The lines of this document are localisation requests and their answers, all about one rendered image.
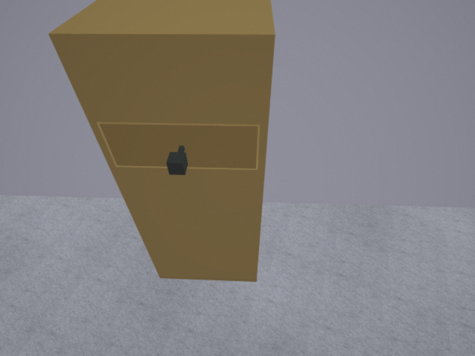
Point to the drawer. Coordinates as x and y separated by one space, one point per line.
206 145

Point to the handle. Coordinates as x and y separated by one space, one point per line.
177 162

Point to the cabinet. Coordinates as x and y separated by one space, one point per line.
180 61

